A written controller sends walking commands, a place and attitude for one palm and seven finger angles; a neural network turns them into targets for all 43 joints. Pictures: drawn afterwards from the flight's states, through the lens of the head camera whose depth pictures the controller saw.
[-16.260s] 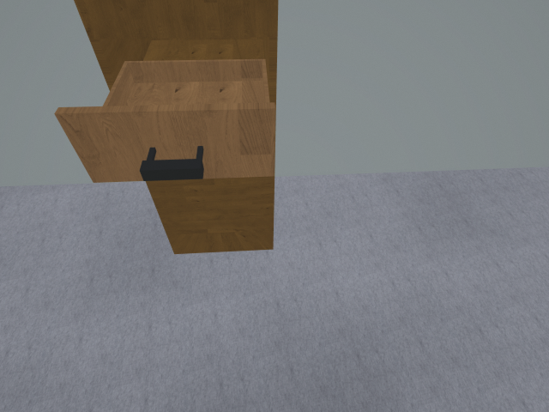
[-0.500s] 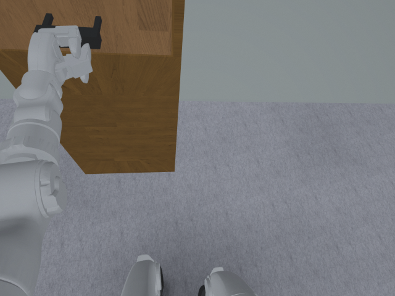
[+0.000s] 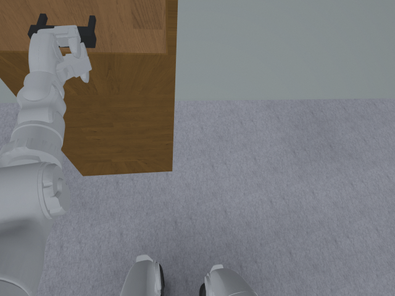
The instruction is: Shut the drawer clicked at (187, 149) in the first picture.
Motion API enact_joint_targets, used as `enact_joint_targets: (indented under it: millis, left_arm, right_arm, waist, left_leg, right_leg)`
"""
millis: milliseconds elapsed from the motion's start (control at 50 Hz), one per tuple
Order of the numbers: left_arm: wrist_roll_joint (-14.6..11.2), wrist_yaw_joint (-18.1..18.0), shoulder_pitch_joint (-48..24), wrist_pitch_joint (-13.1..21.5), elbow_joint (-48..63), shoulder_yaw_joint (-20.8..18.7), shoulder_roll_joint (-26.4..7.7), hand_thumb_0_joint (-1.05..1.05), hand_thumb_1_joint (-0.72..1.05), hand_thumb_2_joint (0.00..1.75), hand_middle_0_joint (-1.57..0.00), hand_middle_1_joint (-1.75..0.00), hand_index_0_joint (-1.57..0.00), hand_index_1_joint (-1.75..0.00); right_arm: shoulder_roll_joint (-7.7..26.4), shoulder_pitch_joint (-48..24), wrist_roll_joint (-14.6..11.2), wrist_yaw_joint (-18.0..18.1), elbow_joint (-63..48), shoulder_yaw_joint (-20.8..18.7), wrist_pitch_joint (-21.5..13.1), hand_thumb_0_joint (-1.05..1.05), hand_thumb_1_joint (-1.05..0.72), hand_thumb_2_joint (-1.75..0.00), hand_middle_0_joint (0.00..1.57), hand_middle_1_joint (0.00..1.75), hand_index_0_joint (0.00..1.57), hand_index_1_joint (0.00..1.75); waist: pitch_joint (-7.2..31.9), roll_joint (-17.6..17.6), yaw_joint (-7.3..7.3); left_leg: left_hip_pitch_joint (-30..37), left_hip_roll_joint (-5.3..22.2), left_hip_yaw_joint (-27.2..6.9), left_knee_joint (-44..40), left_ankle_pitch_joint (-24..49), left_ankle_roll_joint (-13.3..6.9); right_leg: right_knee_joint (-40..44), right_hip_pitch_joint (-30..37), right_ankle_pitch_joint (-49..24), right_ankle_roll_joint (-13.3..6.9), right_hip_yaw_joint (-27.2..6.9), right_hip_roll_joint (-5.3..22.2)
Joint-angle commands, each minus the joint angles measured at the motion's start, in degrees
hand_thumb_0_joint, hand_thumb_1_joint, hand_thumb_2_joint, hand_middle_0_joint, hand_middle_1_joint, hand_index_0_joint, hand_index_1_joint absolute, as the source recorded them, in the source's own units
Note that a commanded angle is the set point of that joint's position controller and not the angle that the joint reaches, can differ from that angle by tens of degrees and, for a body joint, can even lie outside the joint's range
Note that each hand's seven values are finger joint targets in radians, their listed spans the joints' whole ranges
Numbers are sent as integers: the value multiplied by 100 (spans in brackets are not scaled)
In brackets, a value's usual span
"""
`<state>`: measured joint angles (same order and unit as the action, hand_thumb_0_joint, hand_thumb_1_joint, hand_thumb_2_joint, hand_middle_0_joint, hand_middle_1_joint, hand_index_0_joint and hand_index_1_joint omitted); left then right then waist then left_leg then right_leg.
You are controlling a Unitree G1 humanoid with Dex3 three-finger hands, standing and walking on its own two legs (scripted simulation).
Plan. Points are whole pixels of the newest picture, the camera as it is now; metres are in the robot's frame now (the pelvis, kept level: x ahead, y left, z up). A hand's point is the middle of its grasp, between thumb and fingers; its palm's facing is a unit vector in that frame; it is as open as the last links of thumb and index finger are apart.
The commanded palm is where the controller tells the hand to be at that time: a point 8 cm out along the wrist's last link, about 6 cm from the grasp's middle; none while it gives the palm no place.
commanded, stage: pull the fist back off the drawer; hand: left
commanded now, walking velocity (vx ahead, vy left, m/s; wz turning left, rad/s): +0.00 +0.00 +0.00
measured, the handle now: (66, 28) +0.63 +0.20 +0.13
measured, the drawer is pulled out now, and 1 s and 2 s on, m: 0.00 0.00 0.00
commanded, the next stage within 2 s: draw the hand back to the body in 0.26 s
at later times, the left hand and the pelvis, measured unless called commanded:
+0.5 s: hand (73, 66) +0.51 +0.17 +0.13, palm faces +0.00 -1.00 -0.03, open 3.3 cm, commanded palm +0.46 +0.22 +0.14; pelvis +0.05 -0.01 +0.02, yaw -1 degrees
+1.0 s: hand (28, 139) +0.35 +0.20 +0.17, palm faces +0.17 -0.97 -0.18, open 3.2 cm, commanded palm +0.31 +0.25 +0.19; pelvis +0.04 -0.02 +0.05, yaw +2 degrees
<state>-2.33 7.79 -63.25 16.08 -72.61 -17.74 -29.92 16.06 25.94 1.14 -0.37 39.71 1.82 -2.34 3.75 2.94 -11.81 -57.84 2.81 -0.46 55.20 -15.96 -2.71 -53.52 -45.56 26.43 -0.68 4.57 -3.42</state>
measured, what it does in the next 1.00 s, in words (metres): rises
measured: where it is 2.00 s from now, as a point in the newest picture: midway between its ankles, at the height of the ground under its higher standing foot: outside the picture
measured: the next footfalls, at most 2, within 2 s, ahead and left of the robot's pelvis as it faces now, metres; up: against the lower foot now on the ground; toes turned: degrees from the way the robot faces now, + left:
none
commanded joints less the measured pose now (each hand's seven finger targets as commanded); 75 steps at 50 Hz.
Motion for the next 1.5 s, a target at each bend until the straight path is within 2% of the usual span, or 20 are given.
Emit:
enact_joint_targets:
  millis: [0,140,260,340,400,440,540,600,660,720,840,860,900,1020,1100,1220,1320,1360,1420,1480]
  left_arm:
    - [-205,-31,-2853,466,1681,-196,-1030,0,90,90,-140,-160,-140,-160]
    - [-280,37,-1743,490,1994,-590,-1298,0,90,90,-140,-160,-140,-160]
    - [-383,218,-1355,448,1974,-481,-1142,0,90,90,-140,-160,-140,-160]
    - [-508,388,-1237,528,2410,-286,-789,0,90,90,-140,-160,-140,-160]
    - [-737,530,-109,470,3360,-299,-697,0,90,90,-140,-160,-140,-160]
    - [-861,585,520,334,3981,-161,-449,0,90,90,-140,-160,-140,-160]
    - [-1159,539,1859,-212,5019,-413,-626,0,90,90,-140,-160,-140,-160]
    - [-1238,485,2130,-347,5704,-269,-440,0,90,90,-140,-160,-140,-160]
    - [-1322,514,2568,-340,6348,-49,-163,0,90,90,-140,-160,-140,-160]
    - [-1437,654,2876,-499,6455,188,96,0,90,90,-140,-160,-140,-160]
    - [-1617,922,3389,-1079,6676,44,-22,0,90,90,-140,-160,-140,-160]
    - [-932,125,3365,-864,7466,206,-202,0,90,90,-140,-160,-140,-160]
    - [-766,-492,4125,-919,7520,570,386,0,90,90,-140,-160,-140,-160]
    - [-476,-1227,4655,-846,8503,196,-96,0,90,90,-140,-160,-140,-160]
    - [-384,-1398,5336,-758,8985,139,21,0,90,90,-140,-160,-140,-160]
    - [-389,-1361,7079,-741,9311,32,177,0,90,90,-140,-160,-140,-160]
    - [-393,-1308,7726,-668,9926,-115,142,0,90,90,-140,-160,-140,-160]
    - [-365,-1343,7837,-587,10359,-206,85,0,90,90,-140,-160,-140,-160]
    - [-330,-1383,8458,-529,10768,-484,-107,0,90,90,-140,-160,-140,-160]
    - [-348,-1391,8914,-489,11065,-513,1,0,90,90,-140,-160,-140,-160]
  right_arm:
    - [1153,882,-70,60,-361,-450,0,0,-90,-90,20,30,20,30]
    - [1081,765,-148,64,-574,-464,158,0,-90,-90,20,30,20,30]
    - [1014,678,-205,80,-599,-467,315,0,-90,-90,20,30,20,30]
    - [975,588,-245,76,-622,-523,340,0,-90,-90,20,30,20,30]
    - [931,318,-305,56,-909,-541,375,0,-90,-90,20,30,20,30]
    - [884,158,-369,26,-1052,-550,372,0,-90,-90,20,30,20,30]
    - [861,-280,-484,77,-1373,-511,334,0,-90,-90,20,30,20,30]
    - [783,-565,-500,133,-1477,-466,252,0,-90,-90,20,30,20,30]
    - [704,-846,-522,177,-1532,-423,130,0,-90,-90,20,30,20,30]
    - [713,-1061,-546,222,-1554,-373,36,0,-90,-90,20,30,20,30]
    - [706,-1545,-630,357,-1720,-262,-82,0,-90,-90,20,30,20,30]
    - [549,-1975,-546,398,-1794,-215,-61,0,-90,-90,20,30,20,30]
    - [512,-1956,-486,444,-1720,-176,-77,0,-90,-90,20,30,20,30]
    - [509,-2122,-389,536,-1564,-149,-71,0,-90,-90,20,30,20,30]
    - [403,-2247,-337,539,-1513,-120,-130,0,-90,-90,20,30,20,30]
    - [403,-2331,-293,439,-1489,-170,-159,0,-90,-90,20,30,20,30]
    - [403,-2416,-274,403,-1531,-229,-180,0,-90,-90,20,30,20,30]
    - [373,-2379,-251,408,-1538,-229,-233,0,-90,-90,20,30,20,30]
    - [381,-2355,-215,395,-1521,-263,-318,0,-90,-90,20,30,20,30]
    - [321,-2312,-223,390,-1547,-262,-359,0,-90,-90,20,30,20,30]
  waist:
    - [2671,723,-92]
    - [2730,474,279]
    - [2257,231,231]
    - [2577,503,266]
    - [3140,798,624]
    - [3259,744,719]
    - [2461,-103,889]
    - [2065,-114,879]
    - [1903,354,919]
    - [1500,47,834]
    - [1204,-94,1022]
    - [824,89,1212]
    - [627,149,1132]
    - [786,-96,1204]
    - [718,298,1289]
    - [222,-88,1416]
    - [-136,-287,1430]
    - [-15,68,1436]
    - [95,47,1504]
    - [62,136,1498]
  left_leg:
    - [4039,52,-748,-764,-307,81]
    - [3918,-19,-432,-746,511,42]
    - [3678,-89,-238,-691,952,-11]
    - [4264,-86,-261,-629,1436,11]
    - [4789,-103,-234,-710,2135,40]
    - [5037,-99,-219,-729,2580,26]
    - [4465,-230,20,-1067,2245,-86]
    - [4494,-261,48,-1238,2009,-97]
    - [4917,-240,18,-1338,2205,-64]
    - [4882,-248,-42,-1474,1741,-71]
    - [4770,-311,-64,-1820,1035,-37]
    - [5008,-335,32,-2068,887,-8]
    - [5157,-241,-110,-2359,605,63]
    - [5558,-196,-26,-2885,572,32]
    - [5893,-191,7,-3125,820,67]
    - [5887,-165,91,-3337,1085,54]
    - [5932,-170,150,-3404,1062,44]
    - [6031,-180,133,-3415,1095,50]
    - [6101,-182,141,-3333,1386,51]
    - [6034,-200,154,-3280,1487,63]
  right_leg:
    - [1061,-921,-251,-92,-166,-85]
    - [1164,-115,-783,-75,-218,-128]
    - [1254,268,-1496,-19,-300,-144]
    - [1200,187,-1842,-47,-278,-151]
    - [1186,754,-2441,-102,-262,-147]
    - [1205,964,-2832,-85,-233,-148]
    - [1501,1896,-3700,43,-324,-50]
    - [1637,2020,-3584,63,-317,-32]
    - [1731,1956,-3426,33,-315,-24]
    - [1919,1880,-2942,34,-279,-42]
    - [2232,2076,-2413,54,-335,71]
    - [2715,1902,-2070,-16,-565,191]
    - [2824,1988,-1586,-50,-443,195]
    - [3310,2807,-1478,-35,-489,205]
    - [3475,3146,-1659,-67,-446,222]
    - [3794,3420,-1888,-38,-435,207]
    - [4029,3328,-1779,7,-455,214]
    - [3964,3405,-1810,-17,-450,244]
    - [3957,3485,-2092,-17,-436,226]
    - [3881,3528,-2256,-14,-423,263]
